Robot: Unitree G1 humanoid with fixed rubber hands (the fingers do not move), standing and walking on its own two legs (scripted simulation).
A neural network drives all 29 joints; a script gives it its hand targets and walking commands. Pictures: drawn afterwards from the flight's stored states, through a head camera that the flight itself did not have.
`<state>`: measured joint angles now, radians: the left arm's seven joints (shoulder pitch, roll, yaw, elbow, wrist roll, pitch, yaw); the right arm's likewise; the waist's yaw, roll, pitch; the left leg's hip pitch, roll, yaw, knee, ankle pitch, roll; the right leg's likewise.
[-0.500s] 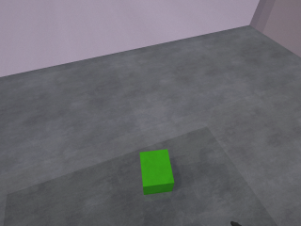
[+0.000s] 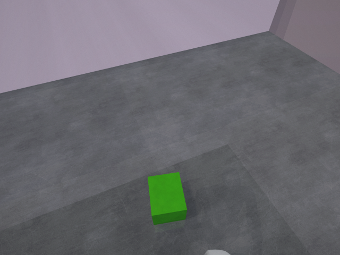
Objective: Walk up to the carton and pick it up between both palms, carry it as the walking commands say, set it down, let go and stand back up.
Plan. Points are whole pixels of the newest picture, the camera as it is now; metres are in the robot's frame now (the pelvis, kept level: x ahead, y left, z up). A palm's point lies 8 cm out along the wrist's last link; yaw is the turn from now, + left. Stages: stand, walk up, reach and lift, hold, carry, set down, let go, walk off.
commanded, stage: walk up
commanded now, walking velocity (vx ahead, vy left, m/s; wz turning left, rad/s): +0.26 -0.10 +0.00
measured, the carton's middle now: (166, 198) +0.51 +0.01 -0.70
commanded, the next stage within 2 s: none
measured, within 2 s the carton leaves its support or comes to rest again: neither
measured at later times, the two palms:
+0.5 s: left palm out of the picture +0.04 +0.22 -0.14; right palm (261, 220) +0.21 -0.25 -0.15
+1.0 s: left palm (78, 244) +0.19 +0.25 -0.14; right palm out of the picture +0.11 -0.25 -0.15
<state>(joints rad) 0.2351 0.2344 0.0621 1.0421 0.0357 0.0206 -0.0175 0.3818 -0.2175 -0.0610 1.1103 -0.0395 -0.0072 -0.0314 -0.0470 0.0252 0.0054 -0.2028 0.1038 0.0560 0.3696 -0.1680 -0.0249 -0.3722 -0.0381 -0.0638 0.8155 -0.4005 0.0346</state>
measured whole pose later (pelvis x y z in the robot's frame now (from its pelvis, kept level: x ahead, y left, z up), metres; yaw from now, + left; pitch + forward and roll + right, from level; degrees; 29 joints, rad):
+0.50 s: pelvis +0.10 -0.02 -0.01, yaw -1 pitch +1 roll +1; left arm 0.39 0.17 0.07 1.04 0.03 -0.02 0.06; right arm 0.09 -0.21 -0.05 0.98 -0.01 0.05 0.00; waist 0.08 0.01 0.06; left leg -0.38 0.00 0.07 0.64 -0.30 -0.04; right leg -0.12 -0.10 -0.08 0.45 -0.34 0.05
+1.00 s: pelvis +0.09 +0.00 -0.01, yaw -1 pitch +0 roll +0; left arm 0.12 0.23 0.05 0.97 0.00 0.06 0.05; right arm 0.21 -0.21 -0.05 1.03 -0.03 0.04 -0.04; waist -0.03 0.01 0.08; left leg -0.32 0.01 0.10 0.49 -0.17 0.05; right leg -0.30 -0.01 -0.02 0.68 -0.41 0.00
